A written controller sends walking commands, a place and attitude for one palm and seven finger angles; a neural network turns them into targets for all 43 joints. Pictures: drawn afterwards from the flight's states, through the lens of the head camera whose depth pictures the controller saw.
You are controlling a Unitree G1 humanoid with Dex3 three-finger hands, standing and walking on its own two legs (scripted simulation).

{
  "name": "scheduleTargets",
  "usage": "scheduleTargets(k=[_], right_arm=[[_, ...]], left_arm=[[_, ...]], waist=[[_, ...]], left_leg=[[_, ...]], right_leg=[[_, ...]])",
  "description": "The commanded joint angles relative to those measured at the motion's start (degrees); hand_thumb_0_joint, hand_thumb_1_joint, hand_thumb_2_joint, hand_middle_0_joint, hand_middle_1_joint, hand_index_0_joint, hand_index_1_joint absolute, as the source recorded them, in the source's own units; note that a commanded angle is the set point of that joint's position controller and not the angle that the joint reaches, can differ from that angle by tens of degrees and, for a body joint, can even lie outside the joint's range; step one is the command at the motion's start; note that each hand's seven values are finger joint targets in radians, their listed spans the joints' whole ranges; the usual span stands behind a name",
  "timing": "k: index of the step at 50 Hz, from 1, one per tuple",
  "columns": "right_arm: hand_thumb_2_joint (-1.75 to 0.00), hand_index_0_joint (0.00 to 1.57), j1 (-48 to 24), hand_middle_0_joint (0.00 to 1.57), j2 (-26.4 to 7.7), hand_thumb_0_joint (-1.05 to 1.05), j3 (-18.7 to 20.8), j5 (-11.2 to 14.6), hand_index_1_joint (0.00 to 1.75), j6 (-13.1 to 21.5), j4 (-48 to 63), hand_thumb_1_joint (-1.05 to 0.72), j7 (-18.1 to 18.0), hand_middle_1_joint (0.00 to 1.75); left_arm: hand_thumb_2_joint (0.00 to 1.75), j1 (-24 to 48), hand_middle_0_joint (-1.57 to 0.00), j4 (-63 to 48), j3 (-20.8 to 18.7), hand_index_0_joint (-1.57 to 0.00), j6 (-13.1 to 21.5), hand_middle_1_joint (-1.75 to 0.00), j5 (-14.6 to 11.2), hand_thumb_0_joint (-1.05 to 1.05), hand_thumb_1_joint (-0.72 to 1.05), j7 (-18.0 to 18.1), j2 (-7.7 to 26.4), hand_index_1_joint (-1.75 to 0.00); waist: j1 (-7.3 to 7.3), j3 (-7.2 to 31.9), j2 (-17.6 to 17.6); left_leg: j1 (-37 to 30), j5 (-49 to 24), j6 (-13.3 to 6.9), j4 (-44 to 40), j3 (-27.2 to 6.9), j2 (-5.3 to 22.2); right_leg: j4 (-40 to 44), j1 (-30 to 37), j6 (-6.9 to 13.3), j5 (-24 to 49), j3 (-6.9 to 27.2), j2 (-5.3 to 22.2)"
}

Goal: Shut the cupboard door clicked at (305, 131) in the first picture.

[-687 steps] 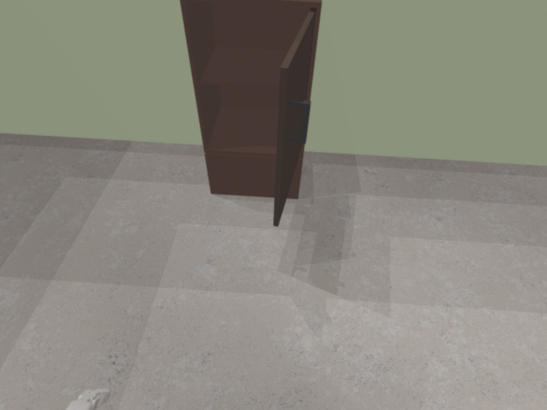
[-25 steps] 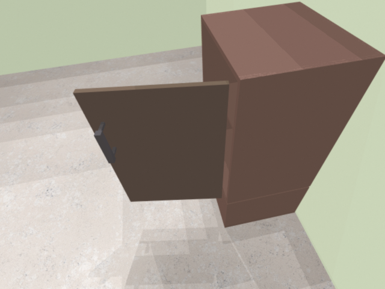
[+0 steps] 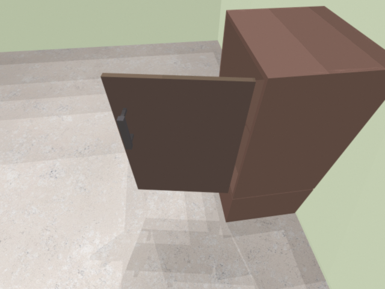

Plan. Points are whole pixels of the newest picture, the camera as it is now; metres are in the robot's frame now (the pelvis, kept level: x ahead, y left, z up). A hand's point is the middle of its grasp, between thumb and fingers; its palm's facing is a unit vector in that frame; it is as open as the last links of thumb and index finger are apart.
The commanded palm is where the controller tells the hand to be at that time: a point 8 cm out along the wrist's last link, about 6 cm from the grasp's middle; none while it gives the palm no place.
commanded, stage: come to a stop and stand still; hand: left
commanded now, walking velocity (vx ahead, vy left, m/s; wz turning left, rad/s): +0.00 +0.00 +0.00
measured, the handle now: (126, 129) +0.55 +0.27 -0.05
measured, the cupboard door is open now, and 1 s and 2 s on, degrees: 80 80 80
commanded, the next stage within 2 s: look again from close up in 0.54 s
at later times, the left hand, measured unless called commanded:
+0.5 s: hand out of the picture +0.03 +0.20 -0.17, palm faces +0.01 -0.98 -0.19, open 7.3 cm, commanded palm none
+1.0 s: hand out of the picture -0.01 +0.21 -0.18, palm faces -0.02 -0.98 -0.18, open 7.3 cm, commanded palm none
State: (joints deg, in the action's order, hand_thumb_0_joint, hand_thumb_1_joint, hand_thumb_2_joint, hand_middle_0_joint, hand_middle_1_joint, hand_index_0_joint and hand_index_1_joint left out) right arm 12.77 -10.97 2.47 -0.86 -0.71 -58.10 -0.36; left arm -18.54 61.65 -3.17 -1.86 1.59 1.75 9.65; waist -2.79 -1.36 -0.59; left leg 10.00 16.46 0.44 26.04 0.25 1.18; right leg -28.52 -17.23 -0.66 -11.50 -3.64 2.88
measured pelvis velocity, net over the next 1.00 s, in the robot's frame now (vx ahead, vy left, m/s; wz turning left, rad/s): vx -0.01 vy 0.05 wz -0.03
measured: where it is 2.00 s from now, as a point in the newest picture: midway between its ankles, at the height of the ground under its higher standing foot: outside the picture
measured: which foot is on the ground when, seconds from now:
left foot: down 0.00-1.00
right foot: down 0.00-1.00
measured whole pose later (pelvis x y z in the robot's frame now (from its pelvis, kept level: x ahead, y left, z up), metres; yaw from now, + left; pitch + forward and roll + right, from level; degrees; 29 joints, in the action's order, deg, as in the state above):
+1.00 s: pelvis -0.01 +0.05 +0.00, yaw -2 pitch -3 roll +0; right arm 17.8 -9.1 -0.5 -1.0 0.9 -60.7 -1.2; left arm -18.1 63.0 1.3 0.5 1.3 2.2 8.1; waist 0.1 0.1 0.2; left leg 9.0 16.8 -3.3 28.3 3.2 -2.4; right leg -28.9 -12.5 -1.8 -13.7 -0.3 2.8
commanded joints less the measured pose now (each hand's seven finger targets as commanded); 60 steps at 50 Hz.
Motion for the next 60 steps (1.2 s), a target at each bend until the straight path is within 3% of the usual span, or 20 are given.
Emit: scheduleTargets(k=[1, 2, 3, 5, 7, 9, 10, 12, 13, 20, 31, 32, 33, 34, 36, 39, 42, 44, 49, 60], right_arm=[[-0.9, 0.2, 3.3, 0.2, -7.9, 0.0, 1.0, -0.4, 0.3, 0.6, 1.6, -0.9, -1.5, 0.3], [-0.9, 0.2, 0.4, 0.2, -6.7, 0.0, 0.4, -0.4, 0.3, 0.8, 1.7, -0.9, -1.6, 0.3], [-0.9, 0.2, -0.8, 0.2, -5.6, 0.0, 0.2, -0.2, 0.3, 1.1, 1.3, -0.9, -1.8, 0.3], [-0.9, 0.2, -0.4, 0.2, -4.2, 0.0, -0.3, -0.1, 0.3, 1.3, 0.6, -0.9, -2.2, 0.3], [-0.9, 0.2, 1.7, 0.2, -4.1, 0.0, -0.5, 0.0, 0.3, 1.6, -0.7, -0.9, -2.5, 0.3], [-0.9, 0.2, 3.8, 0.2, -3.5, 0.0, -0.7, 0.5, 0.3, 2.1, -1.6, -0.9, -2.7, 0.3], [-0.9, 0.2, 4.6, 0.2, -2.5, 0.0, -0.8, 0.8, 0.3, 2.3, -2.0, -0.9, -2.6, 0.3], [-0.9, 0.2, 5.3, 0.2, -1.6, 0.0, -0.9, 0.8, 0.3, 2.3, -2.7, -0.9, -2.4, 0.3], [-0.9, 0.2, 5.8, 0.2, -1.6, 0.0, -0.8, 0.8, 0.3, 2.0, -3.4, -0.9, -2.4, 0.3], [-0.9, 0.2, 6.4, 0.2, -1.8, 0.0, -1.6, 0.6, 0.3, 2.4, -5.7, -0.9, -2.5, 0.3], [-0.9, 0.2, 9.2, 0.2, -0.8, 0.0, -1.6, 0.6, 0.3, 2.6, -7.3, -0.9, -2.9, 0.3], [-0.9, 0.2, 3.5, 0.2, -4.0, 0.0, -1.7, 1.2, 0.3, 3.5, -2.9, -0.9, -1.9, 0.3], [-0.9, 0.2, 5.6, 0.2, -3.3, 0.0, -2.1, 0.7, 0.3, 3.2, -1.0, -0.9, -1.5, 0.3], [-0.9, 0.2, 10.3, 0.2, -1.3, 0.0, -1.9, 0.1, 0.3, 3.4, -2.0, -0.9, -1.7, 0.3], [-0.9, 0.2, 11.0, 0.2, -1.8, 0.0, -1.9, 0.3, 0.3, 3.3, -2.5, -0.9, -2.1, 0.3], [-0.9, 0.2, 9.2, 0.2, -2.3, 0.0, -1.9, 0.2, 0.3, 2.9, -1.9, -0.9, -2.0, 0.3], [-0.9, 0.2, 8.0, 0.2, -2.7, 0.0, -2.1, 0.3, 0.3, 2.5, -1.2, -0.9, -1.5, 0.3], [-0.9, 0.2, 7.5, 0.2, -2.8, 0.0, -2.1, 0.2, 0.3, 2.3, -0.9, -0.9, -1.2, 0.3], [-0.9, 0.2, 7.3, 0.2, -3.9, 0.0, -1.7, 0.2, 0.3, 2.2, -0.4, -0.9, -1.0, 0.3], [-0.9, 0.2, 7.9, 0.2, -3.2, 0.0, -2.0, 0.4, 0.3, 2.4, -2.1, -0.9, -1.1, 0.3]], left_arm=[[0.9, 1.9, -0.2, -3.7, -0.2, -0.2, 0.7, -0.3, -0.5, 0.0, 0.9, -0.1, 2.3, -0.3], [0.9, 1.1, -0.2, -2.7, 0.0, -0.2, 0.7, -0.3, -0.1, 0.0, 0.9, -0.4, 2.0, -0.3], [0.9, 0.7, -0.2, -1.6, 0.0, -0.2, 0.3, -0.3, 0.1, 0.0, 0.9, -0.4, 2.2, -0.3], [0.9, -0.5, -0.2, -0.7, 0.5, -0.2, 0.6, -0.3, -0.1, 0.0, 0.9, -0.4, 2.1, -0.3], [0.9, -1.3, -0.2, 0.1, 1.0, -0.2, 1.4, -0.3, -0.6, 0.0, 0.9, -0.3, 1.8, -0.3], [0.9, -2.9, -0.2, 1.4, 1.1, -0.2, 2.4, -0.3, -0.7, 0.0, 0.9, 0.0, 2.9, -0.3], [0.9, -2.9, -0.2, 1.9, 1.2, -0.2, 2.8, -0.3, -0.8, 0.0, 0.9, 0.3, 4.1, -0.3], [0.9, -2.0, -0.2, 2.2, 1.5, -0.2, 2.8, -0.3, -0.9, 0.0, 0.9, 0.5, 4.4, -0.3], [0.9, -0.9, -0.2, 2.3, 1.5, -0.2, 2.8, -0.3, -1.0, 0.0, 0.9, 0.5, 4.2, -0.3], [0.9, 0.7, -0.2, 2.6, 2.1, -0.2, 2.1, -0.3, -1.2, 0.0, 0.9, 0.6, 2.9, -0.3], [0.9, -0.3, -0.2, 3.3, 2.3, -0.2, 2.0, -0.3, -1.3, 0.0, 0.9, 0.8, 2.2, -0.3], [0.9, -4.2, -0.2, 4.4, 2.7, -0.2, 4.2, -0.3, -0.4, 0.0, 0.9, 3.1, 4.9, -0.3], [0.9, -3.3, -0.2, 3.3, 2.2, -0.2, 5.1, -0.3, -0.4, 0.0, 0.9, 2.5, 7.6, -0.3], [0.9, -3.0, -0.2, 2.1, 2.4, -0.2, 4.8, -0.3, -0.7, 0.0, 0.9, 2.0, 5.7, -0.3], [0.9, -2.5, -0.2, 1.9, 3.2, -0.2, 4.4, -0.3, -1.1, 0.0, 0.9, 1.6, 4.0, -0.3], [0.9, -1.3, -0.2, 1.2, 3.5, -0.2, 3.5, -0.3, -0.9, 0.0, 0.9, 1.2, 3.1, -0.3], [0.9, -1.5, -0.2, 0.7, 3.7, -0.2, 2.9, -0.3, -0.8, 0.0, 0.9, 0.8, 2.8, -0.3], [0.9, -1.8, -0.2, 0.4, 3.7, -0.2, 2.8, -0.3, -0.6, 0.0, 0.9, 0.6, 3.0, -0.3], [0.9, -3.3, -0.2, -0.5, 3.5, -0.2, 2.6, -0.3, -0.4, 0.0, 0.9, 0.4, 3.1, -0.3], [0.9, -4.6, -0.2, -0.4, 3.4, -0.2, 3.1, -0.3, -0.5, 0.0, 0.9, 0.2, 2.5, -0.3]], waist=[[1.69, -6.0, -9.3], [0.58, -5.8, -7.5], [0.15, -6.0, -11.4], [0.22, -5.8, -9.8], [0.23, -3.3, -6.8], [0.56, 0.4, -2.6], [1.47, 1.5, -0.3], [2.09, 1.3, 0.0], [2.43, 1.4, 6.6], [1.99, -2.5, 0.1], [2.1, -2.4, -0.2], [0.77, -0.7, -0.6], [3.12, -0.4, -0.1], [3.89, 4.4, -2.0], [3.67, 8.5, 0.8], [3.07, 1.1, 0.4], [2.9, -6.4, 1.3], [2.67, -9.1, 0.2], [2.43, -8.0, 0.2], [2.63, -4.6, 1.2]], left_leg=[[9.9, 11.0, -8.3, -19.2, -17.2, 16.0], [11.6, 11.2, -8.0, -18.9, -14.1, 13.5], [11.5, 7.3, -7.7, -18.2, -12.1, 11.6], [7.6, -6.0, -7.7, -14.2, -8.4, 10.0], [1.0, -20.9, -7.2, -8.5, -6.3, 8.6], [-1.7, -27.7, -4.6, -2.9, -4.3, 6.1], [-1.2, -24.8, -2.9, -1.9, -3.1, 4.6], [-2.0, -22.4, -2.0, -3.2, -2.9, 3.8], [-2.1, -20.9, -1.7, -3.2, -2.9, 4.3], [-1.2, -16.4, -1.9, -7.6, -3.4, 4.9], [-2.4, -18.4, -2.0, -7.8, -3.2, 5.0], [0.3, -30.3, -0.6, 4.4, -0.9, 5.8], [2.2, -27.2, -0.1, 3.5, 0.0, 3.2], [1.0, -22.0, -0.7, 0.6, -0.8, 2.6], [-0.9, -22.4, -1.6, 0.9, -2.4, 4.5], [2.1, -19.9, -2.2, -1.0, -3.6, 5.0], [7.0, -5.8, -2.6, -5.5, -4.8, 4.5], [9.4, 0.3, -2.6, -7.8, -5.5, 4.1], [11.0, 8.8, -3.1, -11.0, -6.7, 4.2], [7.4, 4.6, -3.1, -9.1, -4.8, 3.7]], right_leg=[[-10.3, -3.6, 0.3, -12.7, 1.9, -0.3], [-11.9, -1.3, 0.2, -11.3, 1.9, -0.1], [-13.2, -0.6, 0.2, -10.4, 2.0, 0.3], [-11.4, -0.7, -0.1, -9.0, 2.7, 0.6], [-2.7, 1.2, -0.4, -5.6, 2.3, 0.4], [6.0, 7.0, 0.2, 9.3, 5.0, 1.8], [5.7, 9.5, 1.3, 17.1, 7.1, 3.9], [4.6, 9.9, 2.3, 20.9, 6.8, 5.4], [4.4, 9.8, 2.3, 20.3, 6.5, 4.3], [6.8, 9.0, 1.4, 9.4, 5.6, 3.1], [7.0, 9.7, 1.3, 10.3, 5.0, 2.9], [4.0, 8.7, 1.6, 32.1, 7.4, 5.8], [1.0, 11.3, 2.4, 42.7, 5.7, 6.9], [-2.6, 13.6, 3.1, 37.7, 6.6, 6.8], [-1.2, 13.5, 3.2, 24.1, 5.6, 5.0], [0.5, 8.8, 3.0, 10.5, 5.3, 3.2], [3.3, 4.4, 2.6, 0.1, 6.1, 2.5], [3.8, 3.4, 2.6, -2.3, 6.4, 2.0], [3.7, 4.6, 2.3, -2.8, 5.8, 1.6], [5.8, 4.9, 2.2, -1.2, 7.0, 2.4]])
